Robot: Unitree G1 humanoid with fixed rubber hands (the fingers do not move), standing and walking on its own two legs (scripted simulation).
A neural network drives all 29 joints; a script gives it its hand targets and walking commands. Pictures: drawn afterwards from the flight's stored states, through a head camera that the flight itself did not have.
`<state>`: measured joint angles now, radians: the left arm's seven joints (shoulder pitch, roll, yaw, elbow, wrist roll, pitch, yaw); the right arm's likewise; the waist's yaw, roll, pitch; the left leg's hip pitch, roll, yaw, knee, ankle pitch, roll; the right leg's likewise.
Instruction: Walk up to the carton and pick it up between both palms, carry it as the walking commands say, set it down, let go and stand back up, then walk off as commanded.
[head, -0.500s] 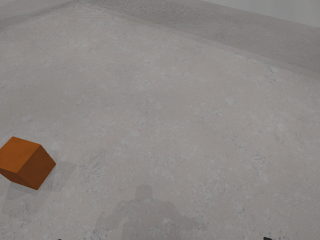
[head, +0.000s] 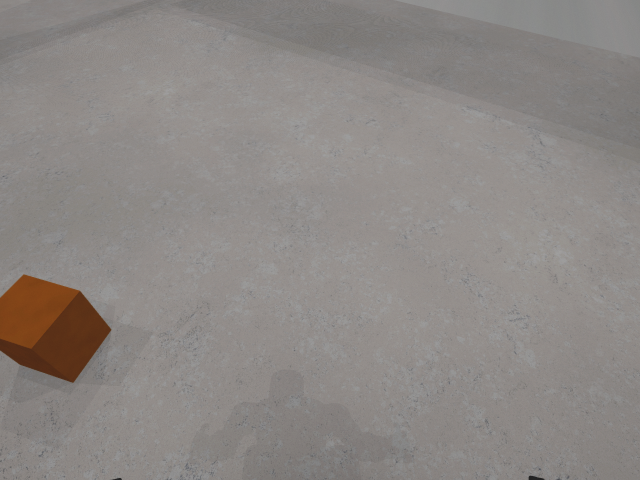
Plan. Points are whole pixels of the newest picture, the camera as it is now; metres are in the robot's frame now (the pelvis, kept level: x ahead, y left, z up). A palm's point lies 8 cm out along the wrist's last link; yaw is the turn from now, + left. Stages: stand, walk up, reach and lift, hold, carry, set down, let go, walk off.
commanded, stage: stand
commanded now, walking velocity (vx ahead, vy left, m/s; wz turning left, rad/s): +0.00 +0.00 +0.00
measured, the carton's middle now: (48, 329) +0.64 +0.87 -0.66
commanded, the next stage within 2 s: walk up in 0.32 s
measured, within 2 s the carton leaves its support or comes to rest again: neither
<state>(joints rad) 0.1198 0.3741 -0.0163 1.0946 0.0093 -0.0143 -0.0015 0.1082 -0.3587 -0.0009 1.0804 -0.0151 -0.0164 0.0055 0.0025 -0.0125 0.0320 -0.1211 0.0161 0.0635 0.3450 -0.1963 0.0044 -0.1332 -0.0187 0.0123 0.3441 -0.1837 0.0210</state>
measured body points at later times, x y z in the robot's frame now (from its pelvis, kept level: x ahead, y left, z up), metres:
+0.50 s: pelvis +0.00 +0.00 +0.00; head +0.01 +0.00 +0.45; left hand +0.08 +0.31 -0.13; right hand +0.09 -0.31 -0.12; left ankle -0.01 +0.11 -0.75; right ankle +0.00 -0.13 -0.75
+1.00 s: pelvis +0.05 +0.10 -0.02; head +0.06 +0.11 +0.43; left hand +0.04 +0.46 -0.11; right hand +0.26 -0.17 -0.10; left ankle +0.05 +0.23 -0.75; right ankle +0.13 +0.00 -0.73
